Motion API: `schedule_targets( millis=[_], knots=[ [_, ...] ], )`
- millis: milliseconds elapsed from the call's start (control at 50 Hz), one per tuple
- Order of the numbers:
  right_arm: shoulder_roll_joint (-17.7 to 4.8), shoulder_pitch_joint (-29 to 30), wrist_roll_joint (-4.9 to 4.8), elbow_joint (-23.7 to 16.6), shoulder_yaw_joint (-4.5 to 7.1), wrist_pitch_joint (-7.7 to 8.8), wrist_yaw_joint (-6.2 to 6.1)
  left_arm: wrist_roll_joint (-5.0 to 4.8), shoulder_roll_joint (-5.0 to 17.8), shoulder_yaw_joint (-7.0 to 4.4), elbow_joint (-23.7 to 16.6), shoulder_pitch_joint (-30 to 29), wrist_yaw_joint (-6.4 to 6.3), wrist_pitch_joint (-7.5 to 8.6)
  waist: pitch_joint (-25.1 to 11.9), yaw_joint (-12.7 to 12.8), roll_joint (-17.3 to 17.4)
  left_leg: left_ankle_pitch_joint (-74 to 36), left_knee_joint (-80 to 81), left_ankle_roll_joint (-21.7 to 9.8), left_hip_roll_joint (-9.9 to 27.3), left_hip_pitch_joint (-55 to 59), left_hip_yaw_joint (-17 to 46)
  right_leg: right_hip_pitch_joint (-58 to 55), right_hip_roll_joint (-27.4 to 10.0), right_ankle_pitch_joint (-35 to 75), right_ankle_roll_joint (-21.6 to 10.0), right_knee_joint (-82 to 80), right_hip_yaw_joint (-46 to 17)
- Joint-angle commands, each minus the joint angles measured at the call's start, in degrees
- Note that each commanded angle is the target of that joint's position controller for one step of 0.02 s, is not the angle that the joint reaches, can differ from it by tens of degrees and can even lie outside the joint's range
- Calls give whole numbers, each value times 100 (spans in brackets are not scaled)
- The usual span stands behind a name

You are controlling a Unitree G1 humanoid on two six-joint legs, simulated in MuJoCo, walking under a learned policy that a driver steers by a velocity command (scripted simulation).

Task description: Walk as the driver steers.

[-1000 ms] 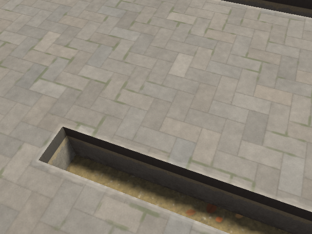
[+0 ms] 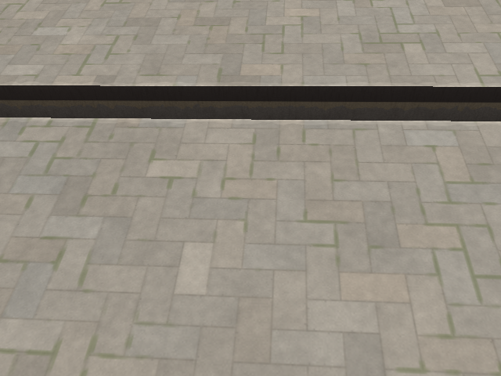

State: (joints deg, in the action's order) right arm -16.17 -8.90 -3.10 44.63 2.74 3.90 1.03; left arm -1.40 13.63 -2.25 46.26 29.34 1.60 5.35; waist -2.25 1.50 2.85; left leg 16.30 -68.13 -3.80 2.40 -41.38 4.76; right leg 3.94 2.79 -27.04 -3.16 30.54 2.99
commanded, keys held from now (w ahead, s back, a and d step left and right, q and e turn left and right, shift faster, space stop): w+q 1.00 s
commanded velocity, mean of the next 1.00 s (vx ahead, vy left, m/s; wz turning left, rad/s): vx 0.50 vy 0.00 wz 0.48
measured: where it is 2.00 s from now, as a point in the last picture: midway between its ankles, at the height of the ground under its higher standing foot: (162, 234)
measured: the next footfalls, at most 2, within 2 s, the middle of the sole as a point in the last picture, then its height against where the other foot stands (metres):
left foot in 0.26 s outside the picture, level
right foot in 0.80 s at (267, 317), level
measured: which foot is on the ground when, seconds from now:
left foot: up 0.00-0.24, down 0.26-0.80, up 0.82-1.00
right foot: down 0.00-0.28, up 0.30-0.78, down 0.80-1.00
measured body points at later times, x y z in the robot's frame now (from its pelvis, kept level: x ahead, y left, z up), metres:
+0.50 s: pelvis +0.33 +0.06 +0.01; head +0.39 +0.07 +0.46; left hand +0.44 +0.35 -0.07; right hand +0.49 -0.18 -0.11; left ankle +0.39 +0.12 -0.72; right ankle +0.40 -0.10 -0.60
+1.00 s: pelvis +0.64 +0.08 +0.02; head +0.66 +0.08 +0.47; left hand +0.59 +0.38 -0.07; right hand +0.89 -0.09 -0.09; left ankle +0.55 +0.21 -0.63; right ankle +0.69 +0.02 -0.72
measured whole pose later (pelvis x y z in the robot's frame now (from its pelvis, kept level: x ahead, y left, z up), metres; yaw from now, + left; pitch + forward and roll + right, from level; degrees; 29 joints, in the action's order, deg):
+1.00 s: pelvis +0.64 +0.08 +0.02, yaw +33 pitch -1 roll -1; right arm -18.8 -15.0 -1.8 41.0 2.6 1.3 0.9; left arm 0.5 16.1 -1.6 40.5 14.7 -0.3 6.7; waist 2.2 0.7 3.3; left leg 16.2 -66.8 0.0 1.0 -30.5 5.4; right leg 10.0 3.4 -10.3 -3.5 20.9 3.0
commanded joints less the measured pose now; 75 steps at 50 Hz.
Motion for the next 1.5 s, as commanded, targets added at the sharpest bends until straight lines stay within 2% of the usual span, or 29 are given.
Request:
schedule_targets(
  millis=[20, 60, 80, 120, 160, 220, 260, 280, 300, 320, 340, 400, 460, 500, 620, 760, 800, 820, 840, 880, 920, 1240, 1340, 1360, 1380, 1400, 1420, 1440, 1500],
  knots=[
    [-511, 1146, -121, -586, 125, 10, -4, 17, 831, -234, -309, -100, -269, 264, 1618, -40, -1018, -750, 609, 191, 132, -2457, 550, -577, -1823, 1608, -771, -2115, -1740],
    [-337, 1360, -83, -696, 83, -71, -21, -43, 623, -168, -217, 15, -303, 143, 1640, -9, -827, -1633, 1549, 241, -272, -1600, 268, -14, -1534, 1813, -676, -2621, -1071],
    [-210, 1690, 115, -840, -37, -76, 58, -50, 642, -138, -257, -394, -369, 8, 1676, 9, -107, -2937, 2566, 221, -419, -112, -389, 1349, -1227, 2417, -405, -2868, 32],
    [276, 2015, 385, -1012, -151, 123, 240, 67, 936, -187, -202, -329, -470, 211, 1363, 110, -243, -4246, 2758, -5, -599, 1451, -827, 1878, -1202, 2780, -188, -3328, 418],
    [37, 1823, 245, -1057, -41, 224, 264, 25, 943, -198, -52, -188, -452, 162, 1006, 39, -715, -3762, 3197, -141, -654, 1306, -826, 494, -1114, 4025, 123, -2941, 822],
    [-401, 1887, 314, -1298, 87, 270, 270, 94, 1394, -342, 93, 130, -476, -49, 634, -106, -1451, -2251, 4085, -478, -1025, 986, -1282, -1559, -1510, 8298, 420, -1557, 897],
    [-977, 251, 294, -964, 396, 158, 232, 289, 1504, -408, 96, 251, -452, -232, -514, -921, -1737, -2307, 4831, -956, -989, 2895, -1020, -1669, -1589, 9729, 499, 1168, 713],
    [-1127, -605, 425, -777, 420, 26, 194, 349, 1078, -310, -157, 226, -388, -188, -1455, -898, -1322, -2807, 3910, -1021, -10, 5395, 256, 48, -1441, 5597, 331, 2418, 350],
    [-1275, -929, 283, -709, 472, 33, 288, 285, 221, 3, -499, 431, -242, -117, -2263, -510, 170, -1106, 3884, -2415, 1459, 8153, 3347, 3467, -227, -133, 825, 4822, -490],
    [-939, -1219, 516, -788, 445, -20, 208, 102, 1161, -214, -552, -186, -108, 91, -2896, -888, -977, 68, 4722, -1938, 1240, 7478, 3763, 3216, -240, 439, 343, 4982, -1645],
    [-774, -880, 576, -882, 394, -29, 153, -175, 1142, -247, -712, -730, -66, 171, -2090, -780, -585, 104, 4910, -1806, 1023, 6892, 3125, 3504, -442, 568, 261, 5038, -1543],
    [-729, -907, 360, -676, 308, 118, 14, 32, 1039, -189, -831, -1312, -115, 358, -412, -219, -615, -1893, 5587, -1578, 515, 4289, 2396, 3733, -491, 385, 106, 6249, -1069],
    [-609, 52, 206, -865, 221, -16, -124, 151, 688, 48, -966, -781, -106, 215, -29, 426, -423, -1627, 5624, -1567, 175, 2680, 1424, 3840, -969, 1068, 352, 5170, -908],
    [-570, 111, 249, -843, 142, 108, -92, 459, 832, 72, -1195, -1476, -166, 197, 153, 259, -374, -2117, 5934, -1557, -83, 1460, 1364, 3164, -915, 1767, 468, 4059, -559],
    [-922, -922, 115, -316, 233, 124, -15, 219, 653, 191, -1650, -2981, -175, 249, 16, -655, -61, -1396, 5699, -1075, -20, 2888, 1621, 3060, -434, 3153, 405, 745, -537],
    [-935, -1035, 165, -185, 239, -156, -66, 152, 1138, -53, -1418, -2482, -42, 293, 32, -344, 326, -1773, 4505, -670, 198, 4100, 2358, 1730, -185, 2381, 90, -875, -868],
    [-437, -870, 269, -450, 28, -149, 28, 272, 1486, -172, -1273, -1429, -150, 340, -1125, 162, -283, -1150, 2466, -416, -287, 3268, 1753, -547, -1255, 2361, -352, -703, -1611],
    [-129, -1426, 206, -551, -96, -102, 62, 301, 1707, -237, -1209, -1174, -221, 245, -1470, -42, -1571, 1433, 1073, 9, -1141, 1148, 821, -2336, -2384, 2048, -1205, -821, -3608],
    [-545, -1581, 136, -540, -70, -112, 34, 151, 1402, -222, -1112, -974, -186, 167, -1318, 3, -1575, 1800, 105, 115, -639, 230, 604, -2248, -2826, 569, -1297, -1069, -4669],
    [-966, -944, 138, -545, 76, -181, -9, 152, 948, -99, -1158, -1286, -178, 137, -21, 126, -581, 759, -472, 286, -264, 31, 517, -905, -2259, 422, -766, -1408, -3404],
    [-845, -618, 171, -697, 98, -160, -26, 207, 817, -48, -1017, -1462, -221, 154, 477, 38, -666, 137, -169, 354, -18, 118, 404, -204, -1759, 1527, -555, -1745, -2286],
    [-117, 1241, 164, -1401, -66, -17, 223, 63, 1217, -153, 69, -433, -133, -78, 801, 457, -493, -1722, 3334, 224, 126, 37, -483, -1156, -1652, 4438, -637, -2156, -336],
    [-642, 425, 241, -1289, 163, -19, 222, 12, 1525, -224, 205, -643, -204, -219, 14, -374, -913, -983, 3802, -256, -429, 1893, -811, -1387, -1730, 7286, -514, -731, -112],
    [-885, -458, 251, -1035, 296, -30, 140, -3, 1471, -198, 188, -757, -238, -250, -485, -841, -844, -1507, 4165, -445, -401, 3254, -756, -846, -1521, 7146, -329, 283, 68],
    [-1290, -1512, 327, -791, 410, -87, 16, 131, 1247, -88, 4, -765, -266, -207, -1300, -1160, -247, -1913, 3855, -773, 680, 5267, 487, 669, -1205, 4979, -169, 2050, 138],
    [-1537, -1467, 336, -757, 404, -83, 3, 212, 407, 156, -49, 42, -162, -79, -1957, -508, 1051, -1299, 4302, -1757, 2043, 6827, 3233, 2894, -16, -447, 158, 3878, -204],
    [-983, -1493, 263, -742, 291, -84, 1, 77, 1025, 3, 20, -427, -100, 37, -1789, -818, 414, -390, 4786, -1669, 1961, 6417, 3474, 3465, -247, -730, 110, 4446, -964],
    [-820, -1105, 227, -714, 228, -60, 14, -85, 1181, -74, -200, -977, -77, 95, -742, -683, 247, -407, 5034, -1392, 1702, 5519, 2519, 3784, -506, -193, 69, 4363, -817],
    [-446, -357, 341, -728, 129, 24, 86, 27, 940, -78, -188, -1130, -114, 57, 102, -104, 27, -1360, 5656, -1034, 984, 3678, 1142, 3149, -1016, 994, 228, 3590, -679]
  ],
)
Velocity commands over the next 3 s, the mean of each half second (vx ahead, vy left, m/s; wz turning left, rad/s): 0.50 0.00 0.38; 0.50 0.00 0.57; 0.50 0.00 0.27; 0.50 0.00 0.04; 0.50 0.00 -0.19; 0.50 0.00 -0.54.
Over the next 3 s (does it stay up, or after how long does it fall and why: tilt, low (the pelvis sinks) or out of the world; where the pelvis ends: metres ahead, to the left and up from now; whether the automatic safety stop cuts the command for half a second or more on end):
stays up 1.47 0.67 -0.01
